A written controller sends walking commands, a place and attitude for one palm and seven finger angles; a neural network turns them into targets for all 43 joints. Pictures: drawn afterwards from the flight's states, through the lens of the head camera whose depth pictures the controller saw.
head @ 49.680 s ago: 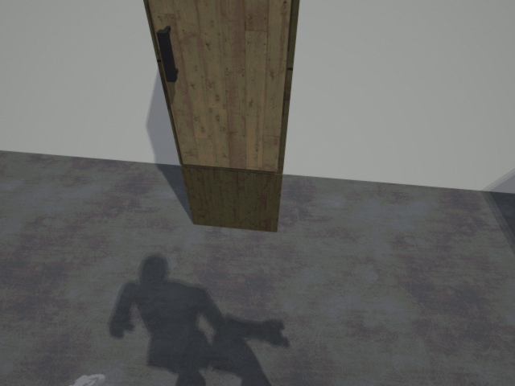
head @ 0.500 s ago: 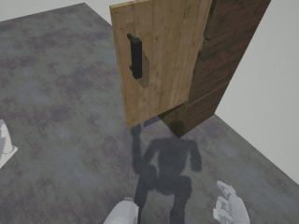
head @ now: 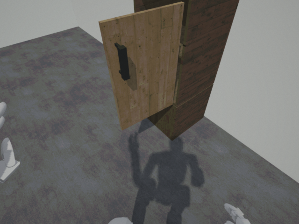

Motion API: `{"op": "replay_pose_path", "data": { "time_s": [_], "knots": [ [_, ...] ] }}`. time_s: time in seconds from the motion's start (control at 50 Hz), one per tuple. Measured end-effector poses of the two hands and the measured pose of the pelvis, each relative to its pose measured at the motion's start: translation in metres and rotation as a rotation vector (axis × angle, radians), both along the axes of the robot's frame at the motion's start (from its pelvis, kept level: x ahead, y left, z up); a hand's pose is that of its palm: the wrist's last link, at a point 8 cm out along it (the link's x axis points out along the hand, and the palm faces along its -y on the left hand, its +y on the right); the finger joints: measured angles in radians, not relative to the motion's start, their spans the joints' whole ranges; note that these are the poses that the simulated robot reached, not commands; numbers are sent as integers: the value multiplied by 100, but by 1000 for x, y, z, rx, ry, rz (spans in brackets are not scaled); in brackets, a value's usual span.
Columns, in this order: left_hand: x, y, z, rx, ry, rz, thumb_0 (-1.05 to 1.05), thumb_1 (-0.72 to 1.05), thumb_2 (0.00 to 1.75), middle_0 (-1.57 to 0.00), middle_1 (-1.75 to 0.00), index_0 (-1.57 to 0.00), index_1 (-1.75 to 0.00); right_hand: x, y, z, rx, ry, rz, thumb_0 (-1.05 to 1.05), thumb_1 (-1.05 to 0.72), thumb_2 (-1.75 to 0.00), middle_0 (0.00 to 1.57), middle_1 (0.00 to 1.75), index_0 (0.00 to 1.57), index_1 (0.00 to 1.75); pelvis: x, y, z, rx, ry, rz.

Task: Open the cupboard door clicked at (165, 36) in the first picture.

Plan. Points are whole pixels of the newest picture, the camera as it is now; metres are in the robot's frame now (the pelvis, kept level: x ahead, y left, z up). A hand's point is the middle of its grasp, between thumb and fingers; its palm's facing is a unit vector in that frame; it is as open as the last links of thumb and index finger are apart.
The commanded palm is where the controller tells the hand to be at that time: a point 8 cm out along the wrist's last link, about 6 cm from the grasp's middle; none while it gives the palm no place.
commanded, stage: stop stepping back and stand still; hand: left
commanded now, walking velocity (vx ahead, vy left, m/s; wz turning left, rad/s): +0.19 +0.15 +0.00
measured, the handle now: (121, 61) +0.67 +0.17 +0.10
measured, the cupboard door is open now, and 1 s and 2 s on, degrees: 85 85 85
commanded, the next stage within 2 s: let the arm hang, fingers relaxed in 0.34 s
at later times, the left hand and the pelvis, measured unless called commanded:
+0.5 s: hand (22, 171) +0.19 +0.29 +0.11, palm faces +0.35 -0.76 -0.55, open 7.4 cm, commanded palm none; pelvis -0.01 +0.02 -0.01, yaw +3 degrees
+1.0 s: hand out of the picture -0.07 +0.25 -0.17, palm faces +0.09 -0.96 -0.27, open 7.2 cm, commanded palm none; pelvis -0.04 +0.05 +0.00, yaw +5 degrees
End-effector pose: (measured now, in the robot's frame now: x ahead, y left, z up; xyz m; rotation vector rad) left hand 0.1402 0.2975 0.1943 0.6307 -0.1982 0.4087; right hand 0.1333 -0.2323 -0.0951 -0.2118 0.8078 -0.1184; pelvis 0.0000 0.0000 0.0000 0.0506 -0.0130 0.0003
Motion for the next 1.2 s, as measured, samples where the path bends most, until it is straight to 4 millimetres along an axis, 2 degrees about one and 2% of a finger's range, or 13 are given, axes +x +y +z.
{"op": "replay_pose_path", "data": {
  "time_s": [0.1,0.2,0.36,0.46,0.5,0.58,0.66,0.7,0.74,0.86,0.98,1.08,1.2],
  "knots": [
    [-2,-2,-12,-79,5,69,1,88,90,-22,-30,-21,-31,-19,-19,-2,-10,22,-29,1,-90,-89,20,30,20,30,-4,-7,7,19,12,25],
    [2,-13,-16,-95,20,46,1,88,90,-22,-30,-21,-31,-21,-30,3,-38,8,-44,1,-90,-89,20,30,20,30,-5,-8,10,24,21,41],
    [-1,-2,-2,-12,-57,3,1,88,90,-22,-30,-21,-31,4,-22,10,-59,-61,-29,1,-90,-89,20,30,20,30,-4,0,-2,-33,10,45],
    [3,14,-14,-13,-14,15,1,88,90,-22,-30,-21,-31,23,-2,11,-12,-105,11,1,-90,-89,20,30,20,30,-5,9,-4,-37,5,42],
    [14,25,-55,-67,169,21,0,89,90,-21,-30,-20,-30,28,5,0,11,-78,63,1,-90,-89,20,30,20,30,-10,16,-8,-38,14,56],
    [4,29,-177,-299,637,105,0,90,90,-20,-30,-20,-30,19,17,-26,37,18,82,0,-90,-89,20,30,20,30,-18,27,-14,-37,26,72],
    [-50,-5,-278,-521,1020,136,0,90,90,-20,-30,-20,-30,-18,30,-38,34,166,75,0,-90,-89,20,30,20,30,-24,31,-14,-33,7,78],
    [-84,-28,-312,-623,1170,142,1,90,90,-20,-30,-20,-30,-43,34,-40,21,256,68,0,-90,-89,20,30,20,30,-27,32,-11,-34,-3,78],
    [-115,-43,-330,-715,1260,182,0,93,90,-21,-30,-20,-30,-69,38,-40,8,347,62,0,-90,-89,20,30,20,30,-29,33,-8,-41,-8,82],
    [-175,-23,-337,-740,1384,309,-3,99,90,-21,-30,-21,-30,-132,43,-43,-7,556,28,1,-91,-89,20,30,20,30,-36,38,-1,-58,-11,91],
    [-214,-2,-327,-702,1485,398,-1,94,90,-21,-30,-20,-30,-161,50,-50,23,614,-18,0,-91,-89,20,30,20,30,-39,47,2,-56,-19,80],
    [-219,10,-321,-672,1494,427,0,92,90,-20,-30,-20,-30,-167,54,-54,41,613,-29,0,-90,-89,20,30,20,30,-41,51,3,-51,-24,71],
    [-200,14,-319,-654,1448,404,0,91,90,-20,-30,-20,-30,-159,52,-55,46,585,-32,0,-90,-89,20,30,20,30,-41,50,4,-47,-29,66]
  ]
}}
